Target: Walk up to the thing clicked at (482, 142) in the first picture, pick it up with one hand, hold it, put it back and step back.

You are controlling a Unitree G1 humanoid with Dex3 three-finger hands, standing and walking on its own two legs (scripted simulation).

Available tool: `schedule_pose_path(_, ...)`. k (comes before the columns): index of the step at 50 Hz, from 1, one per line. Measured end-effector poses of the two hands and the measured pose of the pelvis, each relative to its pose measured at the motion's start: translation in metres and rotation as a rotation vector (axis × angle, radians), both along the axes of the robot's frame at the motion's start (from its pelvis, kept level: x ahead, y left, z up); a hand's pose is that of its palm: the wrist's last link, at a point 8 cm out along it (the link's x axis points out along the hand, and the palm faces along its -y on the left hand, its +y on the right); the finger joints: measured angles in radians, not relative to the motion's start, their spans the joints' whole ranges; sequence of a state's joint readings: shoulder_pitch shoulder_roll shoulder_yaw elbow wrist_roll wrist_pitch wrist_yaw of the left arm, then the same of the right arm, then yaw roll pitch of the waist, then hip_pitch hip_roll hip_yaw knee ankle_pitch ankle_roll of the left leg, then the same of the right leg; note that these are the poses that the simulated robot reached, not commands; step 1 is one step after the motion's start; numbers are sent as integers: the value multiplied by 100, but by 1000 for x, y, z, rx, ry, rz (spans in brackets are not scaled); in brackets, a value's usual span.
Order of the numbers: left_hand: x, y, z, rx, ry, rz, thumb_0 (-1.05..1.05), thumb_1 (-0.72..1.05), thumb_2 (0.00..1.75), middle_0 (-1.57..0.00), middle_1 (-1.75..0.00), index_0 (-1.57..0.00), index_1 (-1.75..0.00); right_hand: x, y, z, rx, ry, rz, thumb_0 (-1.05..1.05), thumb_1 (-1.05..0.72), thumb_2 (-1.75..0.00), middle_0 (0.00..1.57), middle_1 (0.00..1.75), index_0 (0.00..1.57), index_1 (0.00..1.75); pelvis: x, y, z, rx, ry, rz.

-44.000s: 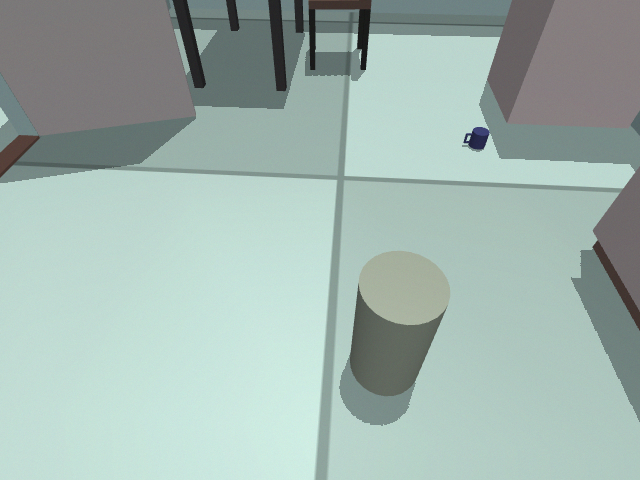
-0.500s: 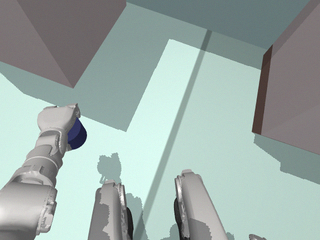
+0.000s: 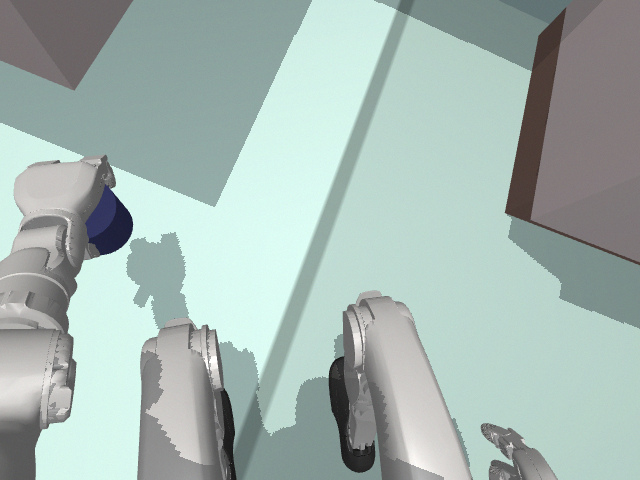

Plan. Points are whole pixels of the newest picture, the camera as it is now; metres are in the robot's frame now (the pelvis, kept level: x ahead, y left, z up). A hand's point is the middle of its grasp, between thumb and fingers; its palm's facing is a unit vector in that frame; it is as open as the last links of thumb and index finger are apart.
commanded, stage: crouch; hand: left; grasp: from above
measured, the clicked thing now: (85, 228) +0.46 +0.27 -0.20
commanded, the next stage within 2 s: lower in 0.70 s
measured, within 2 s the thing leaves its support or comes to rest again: neither
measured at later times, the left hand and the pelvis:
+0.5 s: hand (98, 223) +0.47 +0.26 -0.22, palm faces -0.46 -0.04 -0.89, open 11.2 cm; pelvis -0.01 +0.00 -0.06, yaw -2 degrees
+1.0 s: hand (104, 226) +0.47 +0.26 -0.26, palm faces -0.49 -0.05 -0.87, open 11.2 cm; pelvis -0.01 +0.00 -0.08, yaw -3 degrees
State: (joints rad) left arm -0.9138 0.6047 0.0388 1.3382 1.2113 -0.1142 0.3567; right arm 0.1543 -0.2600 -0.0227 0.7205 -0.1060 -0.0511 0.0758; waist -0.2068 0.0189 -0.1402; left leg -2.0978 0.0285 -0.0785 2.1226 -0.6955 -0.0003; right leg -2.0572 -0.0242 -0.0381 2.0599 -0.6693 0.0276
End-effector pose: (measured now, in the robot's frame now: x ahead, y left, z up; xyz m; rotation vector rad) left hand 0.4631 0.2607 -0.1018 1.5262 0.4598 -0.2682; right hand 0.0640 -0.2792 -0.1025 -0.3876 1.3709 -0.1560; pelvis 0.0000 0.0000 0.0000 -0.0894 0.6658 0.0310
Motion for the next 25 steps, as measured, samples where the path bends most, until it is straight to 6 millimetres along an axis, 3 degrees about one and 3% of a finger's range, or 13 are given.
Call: schedule_pose_path(25,14,0,-61,-9,14,-14,1,-20,78,-49,-90,-48,-87,-49,11,-55,30,101,-22,0,-91,-90,20,30,21,30,-11,1,-62,-17,-45,-16)
